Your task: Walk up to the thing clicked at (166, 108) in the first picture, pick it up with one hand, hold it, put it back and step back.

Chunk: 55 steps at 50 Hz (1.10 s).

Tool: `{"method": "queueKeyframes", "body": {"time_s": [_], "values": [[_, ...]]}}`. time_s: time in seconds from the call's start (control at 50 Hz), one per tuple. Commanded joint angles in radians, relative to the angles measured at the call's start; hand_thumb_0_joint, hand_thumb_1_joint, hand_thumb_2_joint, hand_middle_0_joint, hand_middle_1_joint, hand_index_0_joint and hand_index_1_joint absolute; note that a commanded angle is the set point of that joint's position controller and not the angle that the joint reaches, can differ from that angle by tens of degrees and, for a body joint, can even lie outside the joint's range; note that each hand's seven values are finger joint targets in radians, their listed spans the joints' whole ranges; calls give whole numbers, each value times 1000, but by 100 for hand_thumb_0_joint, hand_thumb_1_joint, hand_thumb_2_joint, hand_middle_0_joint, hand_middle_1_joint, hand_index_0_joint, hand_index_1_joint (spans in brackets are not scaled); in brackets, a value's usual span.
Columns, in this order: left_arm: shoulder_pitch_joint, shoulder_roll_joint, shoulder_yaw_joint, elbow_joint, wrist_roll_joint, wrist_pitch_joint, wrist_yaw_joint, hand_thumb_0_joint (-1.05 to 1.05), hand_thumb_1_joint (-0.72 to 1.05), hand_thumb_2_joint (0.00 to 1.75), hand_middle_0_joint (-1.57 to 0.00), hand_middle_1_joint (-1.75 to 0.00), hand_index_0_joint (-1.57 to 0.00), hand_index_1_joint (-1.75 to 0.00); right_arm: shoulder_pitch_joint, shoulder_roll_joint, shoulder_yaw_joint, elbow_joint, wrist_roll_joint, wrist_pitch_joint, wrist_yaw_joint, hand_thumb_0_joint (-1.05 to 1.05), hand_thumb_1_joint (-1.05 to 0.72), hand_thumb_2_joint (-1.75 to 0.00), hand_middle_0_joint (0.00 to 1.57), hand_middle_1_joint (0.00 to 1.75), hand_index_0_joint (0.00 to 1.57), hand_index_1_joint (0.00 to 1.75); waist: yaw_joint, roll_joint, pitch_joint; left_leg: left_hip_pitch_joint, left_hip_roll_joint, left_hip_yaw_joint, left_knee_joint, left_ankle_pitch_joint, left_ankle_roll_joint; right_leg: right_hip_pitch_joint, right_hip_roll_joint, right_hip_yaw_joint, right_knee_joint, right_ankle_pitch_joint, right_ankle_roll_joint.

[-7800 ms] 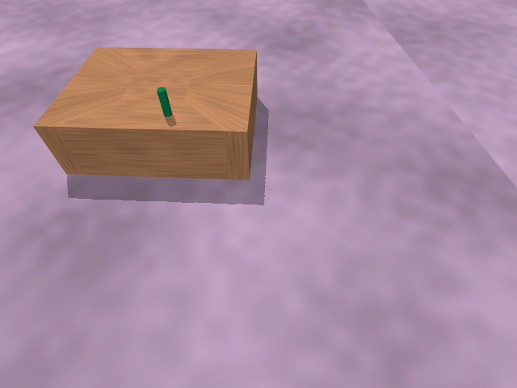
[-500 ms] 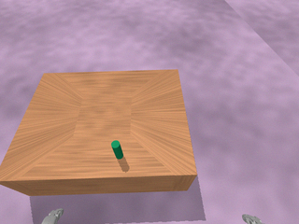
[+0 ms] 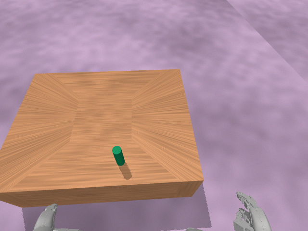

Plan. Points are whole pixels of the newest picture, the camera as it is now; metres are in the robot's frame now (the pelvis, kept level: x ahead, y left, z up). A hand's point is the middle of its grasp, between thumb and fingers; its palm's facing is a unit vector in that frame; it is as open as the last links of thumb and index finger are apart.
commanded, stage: go down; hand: left
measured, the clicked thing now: (118, 156) +0.46 +0.17 -0.36
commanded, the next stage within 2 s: none
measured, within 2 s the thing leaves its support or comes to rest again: neither
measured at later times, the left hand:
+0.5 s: hand out of the picture +0.14 +0.26 -0.12, palm faces +0.08 -0.94 -0.34, open 17.3 cm
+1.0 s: hand (54, 214) +0.18 +0.29 -0.11, palm faces +0.17 -0.93 -0.32, open 17.3 cm
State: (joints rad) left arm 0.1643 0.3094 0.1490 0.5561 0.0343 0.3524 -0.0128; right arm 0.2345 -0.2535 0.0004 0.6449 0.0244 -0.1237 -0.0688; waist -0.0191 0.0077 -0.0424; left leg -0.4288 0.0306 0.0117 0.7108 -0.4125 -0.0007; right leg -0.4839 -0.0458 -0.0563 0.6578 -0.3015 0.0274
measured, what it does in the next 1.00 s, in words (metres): stands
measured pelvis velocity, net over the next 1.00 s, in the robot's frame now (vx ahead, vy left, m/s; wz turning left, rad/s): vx -0.03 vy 0.00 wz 0.03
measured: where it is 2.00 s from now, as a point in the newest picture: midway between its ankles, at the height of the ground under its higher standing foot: outside the picture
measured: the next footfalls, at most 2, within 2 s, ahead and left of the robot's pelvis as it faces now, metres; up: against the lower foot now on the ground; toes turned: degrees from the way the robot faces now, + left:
none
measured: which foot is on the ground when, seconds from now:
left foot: down 0.00-1.00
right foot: down 0.00-1.00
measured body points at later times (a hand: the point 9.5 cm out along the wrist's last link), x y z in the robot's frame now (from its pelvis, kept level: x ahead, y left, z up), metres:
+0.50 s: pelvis +0.00 +0.00 -0.03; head +0.04 +0.01 +0.42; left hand +0.14 +0.30 -0.10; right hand +0.16 -0.24 -0.11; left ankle -0.04 +0.11 -0.72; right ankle +0.01 -0.14 -0.72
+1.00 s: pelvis -0.03 +0.00 -0.04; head +0.02 +0.02 +0.41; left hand +0.17 +0.33 -0.08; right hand +0.14 -0.25 -0.11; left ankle -0.04 +0.11 -0.72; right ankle +0.01 -0.14 -0.72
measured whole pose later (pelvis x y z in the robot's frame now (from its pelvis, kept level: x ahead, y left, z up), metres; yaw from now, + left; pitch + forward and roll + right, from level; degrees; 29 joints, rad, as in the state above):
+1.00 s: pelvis -0.03 +0.00 -0.04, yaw +2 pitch +11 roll -3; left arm 0.15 0.42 0.24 0.26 -0.04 0.45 -0.07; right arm 0.26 -0.25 0.04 0.63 0.02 -0.29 -0.19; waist -0.03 0.02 -0.11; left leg -0.71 0.03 -0.05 1.04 -0.53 0.00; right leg -0.73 -0.05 -0.10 0.95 -0.41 0.02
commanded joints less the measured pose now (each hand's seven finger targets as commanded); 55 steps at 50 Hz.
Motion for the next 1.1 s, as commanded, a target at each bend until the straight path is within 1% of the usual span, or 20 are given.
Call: {"method": "queueKeyframes", "body": {"time_s": [0.0, 0.02, 0.06, 0.14, 0.16, 0.24, 0.28, 0.3, 0.38, 0.5, 0.62, 0.7, 0.72, 0.78, 0.82, 0.84, 0.92, 0.94, 1.04, 1.08], "values": [[-9, 179, 39, -259, -3, 4, 3, 0, -44, 4, -8, -6, -7, -6, -10, -146, -57, -128, 3, -62, -26, 0, -85, -88, 20, 30, 20, 30, -10, 74, -207, 14, -19, -22, -46, 405, -20, 113, 50, -13, 3, 246, -46], [17, 214, 71, -286, -4, 13, 5, 0, -44, 4, -7, -6, -7, -5, -7, -151, -60, -126, 3, -61, -28, 0, -86, -88, 20, 30, 20, 30, -1, 97, -222, 13, -14, -28, -39, 440, -25, 112, 52, -15, 14, 255, -48], [54, 168, 23, -307, -7, 38, -2, 0, -47, 2, -8, -5, -7, -5, -14, -151, -57, -140, 3, -63, -31, 0, -85, -88, 20, 30, 20, 30, -14, 84, -204, -5, -8, -42, -23, 452, -26, 82, 54, -20, 29, 243, -47], [95, 187, 54, -364, -13, 75, 2, 0, -50, 3, -7, -5, -7, -4, -17, -149, -56, -149, 0, -71, -37, 0, -85, -88, 20, 30, 20, 30, -11, 84, -220, -31, -4, -54, 12, 460, -23, 52, 54, -25, 61, 229, -44], [88, 172, 31, -400, -11, 80, -3, 0, -50, 3, -7, -4, -6, -4, -23, -149, -55, -164, -2, -76, -36, 0, -85, -88, 20, 30, 20, 30, -13, 77, -212, -48, 4, -65, 18, 459, -27, 40, 54, -25, 76, 218, -43], [147, 185, 50, -447, -13, 106, -4, 0, -51, 4, -7, -5, -7, -5, -9, -142, -55, -175, -2, -83, -42, 0, -85, -88, 20, 30, 20, 30, -6, 80, -245, -73, -2, -63, 62, 473, -21, 25, 50, -27, 107, 232, -43], [158, 199, 75, -450, -16, 121, 0, 0, -53, 3, -8, -5, -7, -5, -11, -130, -46, -184, -2, -88, -49, 0, -85, -88, 20, 30, 20, 30, -10, 65, -241, -107, -17, -50, 81, 404, -15, 16, 46, -25, 113, 225, -40], [147, 186, 60, -502, -19, 123, -3, 0, -54, 4, -7, -5, -7, -5, -16, -134, -52, -200, -2, -92, -51, 0, -85, -88, 20, 30, 20, 30, -13, 61, -247, -118, -18, -48, 87, 376, -13, 9, 43, -24, 117, 212, -40], [173, 201, 78, -539, -24, 129, 0, 0, -53, 6, -7, -6, -7, -7, -14, -134, -52, -208, -3, -107, -68, 0, -85, -88, 20, 30, 20, 30, -12, 58, -255, -140, -20, -51, 109, 353, -11, -8, 41, -25, 142, 197, -38], [196, 220, 101, -595, -33, 141, -8, 0, -53, 7, -8, -7, -7, -7, -15, -126, -46, -225, 0, -126, -90, 0, -86, -88, 20, 30, 20, 30, -4, 78, -232, -187, -25, -61, 117, 225, -6, -59, 40, -22, 148, 99, -37], [210, 221, 107, -606, -42, 144, -16, 0, -55, 7, -8, -7, -7, -8, -10, -130, -45, -220, -1, -144, -104, 0, -86, -89, 20, 30, 20, 30, -16, 66, -233, -200, -22, -68, 132, 227, -5, -67, 42, -25, 163, 96, -37], [227, 235, 125, -608, -44, 145, -18, 0, -54, 8, -7, -7, -6, -7, -11, -123, -41, -221, -1, -158, -114, 0, -85, -88, 20, 30, 20, 30, -11, 60, -213, -226, -31, -57, 133, 137, 4, -85, 42, -22, 146, 32, -33], [191, 228, 108, -640, -47, 141, -22, 0, -54, 8, -7, -7, -6, -8, -13, -125, -42, -223, 0, -163, -116, 0, -85, -88, 20, 30, 20, 30, -21, 64, -225, -225, -32, -56, 137, 129, 4, -93, 40, -18, 144, 27, -33], [74, 275, 139, -641, -47, 124, -20, 0, -55, 8, -8, -7, -7, -8, -13, -129, -37, -207, 0, -180, -126, 0, -85, -88, 20, 30, 20, 30, -28, 74, -206, -238, -28, -66, 132, 77, 6, -114, 37, -12, 145, -10, -31], [10, 312, 171, -615, -48, 105, -20, 0, -53, 9, -7, -7, -6, -8, -4, -130, -33, -190, 0, -190, -134, 0, -85, -88, 20, 30, 20, 30, -31, 78, -202, -239, -28, -64, 130, 44, 8, -116, 37, -10, 140, -34, -30], [-28, 304, 160, -588, -52, 94, -23, 0, -55, 9, -7, -7, -6, -8, -1, -134, -32, -184, 0, -196, -136, 0, -85, -88, 20, 30, 20, 30, -46, 72, -205, -238, -28, -67, 131, 41, 9, -124, 36, -7, 141, -32, -29], [-206, 350, 194, -475, -69, 33, -48, 0, -52, 9, -7, -6, -5, -7, 8, -144, -25, -134, -1, -221, -143, 0, -86, -89, 20, 30, 20, 30, -50, 81, -195, -253, -33, -60, 130, 5, 11, -132, 34, 1, 138, -52, -28], [-263, 390, 217, -510, -78, 9, -60, 0, -54, 8, -7, -5, -5, -7, 10, -148, -26, -125, -1, -224, -143, 0, -87, -89, 20, 30, 20, 30, -41, 120, -225, -228, -31, -61, 123, 20, 7, -119, 34, 2, 144, -40, -31], [-342, 428, 249, -298, -83, -49, -130, 0, -50, 8, -7, -5, -5, -7, 38, -163, -32, -80, -6, -222, -132, 0, -87, -89, 20, 30, 20, 30, -30, 121, -274, -184, -28, -65, 110, 157, -2, -64, 41, -7, 151, 62, -41], [-340, 435, 285, -155, -93, -67, -163, 0, -53, 8, -8, -5, -5, -7, 42, -166, -33, -75, -6, -220, -125, 0, -88, -89, 20, 30, 20, 30, -26, 81, -254, -214, -26, -65, 117, 175, 1, -64, 43, -14, 147, 71, -41]]}}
